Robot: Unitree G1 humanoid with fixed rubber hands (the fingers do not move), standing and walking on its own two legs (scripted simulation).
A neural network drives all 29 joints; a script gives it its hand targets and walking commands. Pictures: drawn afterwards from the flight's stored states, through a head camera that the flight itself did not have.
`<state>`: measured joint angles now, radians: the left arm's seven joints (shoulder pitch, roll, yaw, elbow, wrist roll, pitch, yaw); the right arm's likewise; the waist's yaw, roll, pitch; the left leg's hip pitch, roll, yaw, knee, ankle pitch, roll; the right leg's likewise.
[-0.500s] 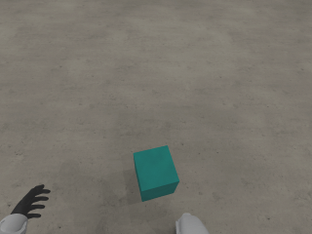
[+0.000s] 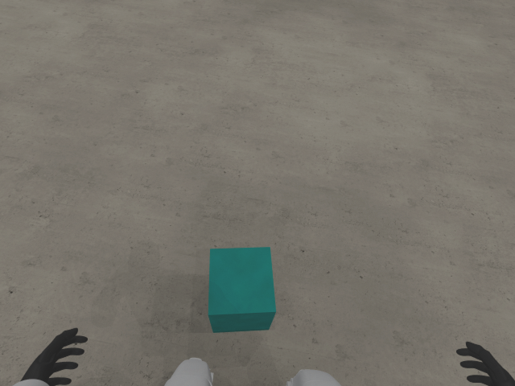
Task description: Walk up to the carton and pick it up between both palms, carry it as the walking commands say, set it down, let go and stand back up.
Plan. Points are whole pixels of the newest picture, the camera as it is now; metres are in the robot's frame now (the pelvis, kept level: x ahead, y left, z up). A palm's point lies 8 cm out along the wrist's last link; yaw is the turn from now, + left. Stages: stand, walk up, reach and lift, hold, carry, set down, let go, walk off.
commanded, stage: walk up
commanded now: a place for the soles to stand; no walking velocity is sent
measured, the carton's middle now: (240, 291) +0.44 +0.03 -0.62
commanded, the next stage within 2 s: none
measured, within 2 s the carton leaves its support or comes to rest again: neither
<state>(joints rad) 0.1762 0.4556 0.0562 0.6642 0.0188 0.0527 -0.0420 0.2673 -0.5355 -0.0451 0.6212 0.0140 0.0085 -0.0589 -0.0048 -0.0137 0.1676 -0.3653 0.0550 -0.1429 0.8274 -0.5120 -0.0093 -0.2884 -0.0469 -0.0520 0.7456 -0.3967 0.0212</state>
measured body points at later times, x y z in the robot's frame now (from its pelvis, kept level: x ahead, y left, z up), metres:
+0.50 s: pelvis +0.00 -0.01 +0.02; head +0.02 +0.00 +0.47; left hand +0.12 +0.34 -0.06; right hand +0.14 -0.34 -0.08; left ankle +0.03 +0.15 -0.71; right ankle +0.00 -0.14 -0.71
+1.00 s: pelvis -0.01 +0.00 +0.03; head +0.01 +0.02 +0.48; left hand +0.03 +0.34 -0.09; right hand +0.16 -0.32 -0.06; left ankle +0.03 +0.16 -0.71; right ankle +0.00 -0.14 -0.71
